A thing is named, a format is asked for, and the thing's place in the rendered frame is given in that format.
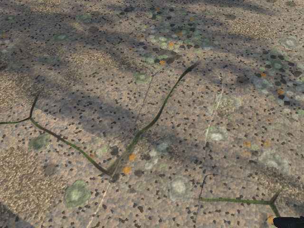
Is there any robot right hand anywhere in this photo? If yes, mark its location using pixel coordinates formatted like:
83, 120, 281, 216
273, 216, 304, 228

